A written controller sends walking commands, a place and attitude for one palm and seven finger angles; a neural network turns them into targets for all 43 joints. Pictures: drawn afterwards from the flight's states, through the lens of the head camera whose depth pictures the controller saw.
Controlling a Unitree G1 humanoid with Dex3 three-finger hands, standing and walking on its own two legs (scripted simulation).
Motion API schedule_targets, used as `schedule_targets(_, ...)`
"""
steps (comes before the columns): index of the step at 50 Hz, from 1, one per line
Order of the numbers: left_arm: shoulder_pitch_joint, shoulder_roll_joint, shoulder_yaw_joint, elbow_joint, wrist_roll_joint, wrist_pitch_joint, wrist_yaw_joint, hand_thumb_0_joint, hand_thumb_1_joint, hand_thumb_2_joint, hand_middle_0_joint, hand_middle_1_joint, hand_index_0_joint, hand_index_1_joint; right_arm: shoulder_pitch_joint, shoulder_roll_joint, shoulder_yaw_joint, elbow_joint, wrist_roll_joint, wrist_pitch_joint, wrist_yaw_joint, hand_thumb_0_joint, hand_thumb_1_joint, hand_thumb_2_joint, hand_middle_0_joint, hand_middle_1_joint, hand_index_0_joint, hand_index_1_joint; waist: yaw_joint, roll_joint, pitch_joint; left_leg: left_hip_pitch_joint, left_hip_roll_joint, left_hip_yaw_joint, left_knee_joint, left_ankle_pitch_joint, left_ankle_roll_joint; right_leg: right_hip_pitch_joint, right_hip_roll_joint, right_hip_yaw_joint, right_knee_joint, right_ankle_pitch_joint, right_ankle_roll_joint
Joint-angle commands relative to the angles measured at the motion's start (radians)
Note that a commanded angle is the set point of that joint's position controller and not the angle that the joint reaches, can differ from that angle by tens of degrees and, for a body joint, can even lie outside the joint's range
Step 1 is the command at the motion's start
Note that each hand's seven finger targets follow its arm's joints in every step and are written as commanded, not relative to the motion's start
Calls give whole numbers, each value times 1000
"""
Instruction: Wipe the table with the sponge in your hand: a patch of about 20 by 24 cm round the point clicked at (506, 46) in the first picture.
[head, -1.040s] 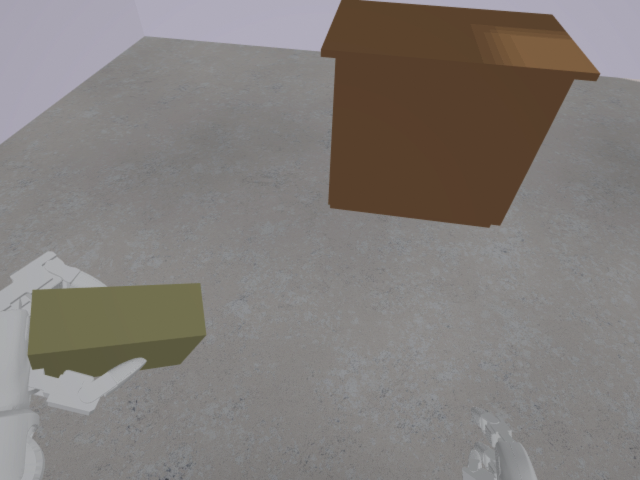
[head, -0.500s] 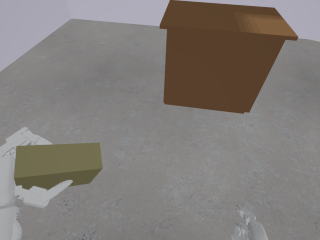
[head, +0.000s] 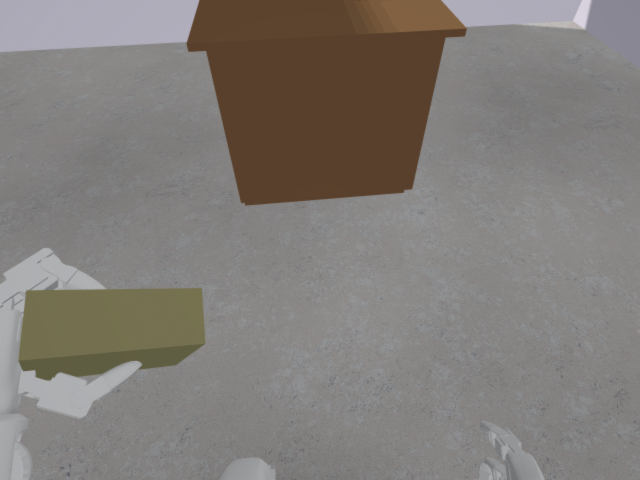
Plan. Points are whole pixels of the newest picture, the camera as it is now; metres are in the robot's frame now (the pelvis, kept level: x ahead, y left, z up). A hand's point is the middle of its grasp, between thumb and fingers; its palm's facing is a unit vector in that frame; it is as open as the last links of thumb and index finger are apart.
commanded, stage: walk to a spot facing it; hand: left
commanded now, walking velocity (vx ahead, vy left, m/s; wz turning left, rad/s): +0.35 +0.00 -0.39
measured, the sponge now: (141, 333) +0.23 +0.18 +0.14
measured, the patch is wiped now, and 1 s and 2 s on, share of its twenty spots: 0.00 0.00 0.00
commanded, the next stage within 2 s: take the last steps up to it in 1.64 s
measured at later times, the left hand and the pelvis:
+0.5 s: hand (193, 184) +0.41 +0.17 +0.17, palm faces +0.19 -0.86 -0.47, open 9.5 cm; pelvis +0.14 -0.01 +0.00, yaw -14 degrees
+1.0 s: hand (265, 104) +0.59 +0.11 +0.17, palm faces +0.20 -0.90 -0.40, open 9.5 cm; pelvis +0.31 -0.06 -0.02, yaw -17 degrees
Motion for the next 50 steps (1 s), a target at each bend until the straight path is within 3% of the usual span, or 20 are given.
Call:
schedule_targets(1,-41,199,171,-173,-25,-71,35,0,100,1300,-1200,-1600,-1200,-1600,-100,-73,-35,-172,6,-51,-11,0,-900,-900,200,300,200,300,22,-41,-135,-80,22,18,-214,35,13,162,-284,353,-239,117,-101)
schedule_targets(8,-85,175,124,-173,-22,-47,48,0,100,1300,-1200,-1600,-1200,-1600,-90,-88,-37,-197,19,-60,-16,0,-900,-900,200,300,200,300,32,-102,-121,76,-7,73,-497,36,45,174,-263,364,-198,94,-94)
schedule_targets(12,-123,182,127,-226,-19,-44,51,0,100,1300,-1200,-1600,-1200,-1600,-59,-99,-43,-202,17,-59,-30,0,-900,-900,200,300,200,300,10,-43,-117,383,24,83,-691,133,84,34,-188,312,-41,134,-20)
schedule_targets(14,-133,183,137,-260,-26,-55,45,0,100,1300,-1200,-1600,-1200,-1600,-54,-125,-54,-208,18,-59,-38,0,-900,-900,200,300,200,300,-7,213,-170,721,231,-201,-761,219,202,-266,-60,148,285,17,79)
schedule_targets(15,-140,190,144,-236,-24,-66,42,0,100,1300,-1200,-1600,-1200,-1600,-59,-100,-42,-194,16,-61,-38,0,-900,-900,200,300,200,300,1,306,-152,721,365,-351,-835,199,267,-382,-42,55,472,-306,109)
schedule_targets(17,-173,215,139,-271,-8,-65,35,0,100,1300,-1200,-1600,-1200,-1600,-69,-77,-27,-177,-6,-80,-35,0,-900,-900,200,300,200,300,-9,245,-40,562,432,-404,-904,106,316,-460,-136,72,665,-258,112)
schedule_targets(19,-157,189,119,-286,1,-55,34,0,100,1300,-1200,-1600,-1200,-1600,-71,-82,-34,-159,0,-89,-35,0,-900,-900,200,300,200,300,7,165,-16,534,390,-225,-873,183,278,-472,-177,37,604,-205,121)
schedule_targets(22,-103,161,127,-255,2,-38,38,0,100,1300,-1200,-1600,-1200,-1600,-67,-86,-33,-164,0,-90,-32,0,-900,-900,200,300,200,300,11,219,-23,405,300,31,-861,235,198,-262,-171,-85,350,-112,122)
schedule_targets(27,-109,173,157,-193,-9,-31,31,0,100,1300,-1200,-1600,-1200,-1600,-75,-81,-42,-170,11,-88,-31,0,-900,-900,200,300,200,300,18,171,-104,329,201,202,-529,372,139,119,-45,-251,38,31,114)
schedule_targets(28,-90,167,150,-177,-9,-23,30,0,100,1300,-1200,-1600,-1200,-1600,-78,-70,-42,-175,19,-86,-27,0,-900,-900,200,300,200,300,33,80,-141,244,152,221,-329,343,119,235,-79,-169,-14,39,83)
schedule_targets(30,-99,268,251,-214,-19,-30,44,0,100,1300,-1200,-1600,-1200,-1600,-133,-46,-35,-207,22,-82,-16,0,-900,-900,200,300,200,300,50,-271,-185,-161,-5,114,153,-209,71,387,-456,559,-165,183,-129)
schedule_targets(31,-86,265,251,-246,-35,-41,38,0,100,1300,-1200,-1600,-1200,-1600,-116,-60,-47,-178,19,-79,-10,0,-900,-900,200,300,200,300,43,-227,-187,-158,35,-26,232,-194,62,332,-481,588,-204,65,-124)
schedule_targets(34,-12,240,248,-325,-19,-54,38,0,100,1300,-1200,-1600,-1200,-1600,-145,-53,-31,-152,17,-38,-2,0,-900,-900,200,300,200,300,17,-62,-174,-197,81,-48,219,-77,34,291,-448,332,-168,158,-104)
schedule_targets(37,-7,216,232,-329,-17,-62,47,0,100,1300,-1200,-1600,-1200,-1600,-127,-62,-39,-144,11,-27,-8,0,-900,-900,200,300,200,300,-5,-87,-136,-97,102,-15,-25,-13,29,151,-407,145,-187,243,-73)
schedule_targets(45,-84,177,169,-278,-18,-49,70,0,100,1300,-1200,-1600,-1200,-1600,-81,-70,-59,-185,8,-48,-38,0,-900,-900,200,300,200,300,6,-85,-108,308,-3,182,-605,178,60,75,-303,15,-63,98,3)
schedule_targets(46,-108,178,165,-276,-16,-56,69,0,100,1300,-1200,-1600,-1200,-1600,-65,-81,-66,-184,10,-52,-48,0,-900,-900,200,300,200,300,-6,-9,-121,405,3,169,-651,167,76,36,-270,-10,56,129,26)
schedule_targets(47,-136,174,156,-283,-15,-64,67,0,100,1300,-1200,-1600,-1200,-1600,-52,-105,-75,-190,11,-54,-51,0,-900,-900,200,300,200,300,-23,133,-140,522,88,8,-714,128,127,-74,-212,-46,245,88,66)
schedule_targets(48,-146,147,133,-282,-24,-68,64,0,100,1300,-1200,-1600,-1200,-1600,-64,-123,-79,-194,14,-53,-48,0,-900,-900,200,300,200,300,-18,353,-159,645,307,-339,-784,209,222,-266,-109,-96,506,-247,117)
schedule_targets(49,-171,195,153,-244,-19,-78,59,0,100,1300,-1200,-1600,-1200,-1600,-78,-97,-55,-193,6,-61,-39,0,-900,-900,200,300,200,300,-17,347,-131,558,405,-513,-875,107,289,-328,-98,-20,676,-367,112)
schedule_targets(50,-195,222,166,-247,-15,-74,49,0,100,1300,-1200,-1600,-1200,-1600,-98,-90,-54,-183,3,-67,-33,0,-900,-900,200,300,200,300,-15,292,-77,492,430,-532,-898,14,321,-390,-152,42,736,-322,117)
